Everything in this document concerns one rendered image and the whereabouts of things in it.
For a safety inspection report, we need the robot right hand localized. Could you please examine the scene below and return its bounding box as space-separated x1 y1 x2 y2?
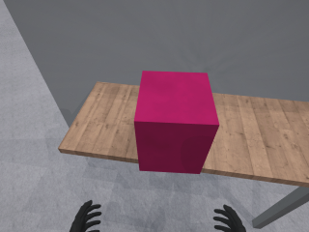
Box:
213 204 246 232

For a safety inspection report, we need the carton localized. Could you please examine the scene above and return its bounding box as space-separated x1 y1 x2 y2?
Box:
133 71 220 174

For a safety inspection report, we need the table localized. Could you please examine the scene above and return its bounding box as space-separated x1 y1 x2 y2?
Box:
58 81 309 229

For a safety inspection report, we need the robot left hand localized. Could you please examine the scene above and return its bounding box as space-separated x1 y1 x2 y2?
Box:
70 200 102 232

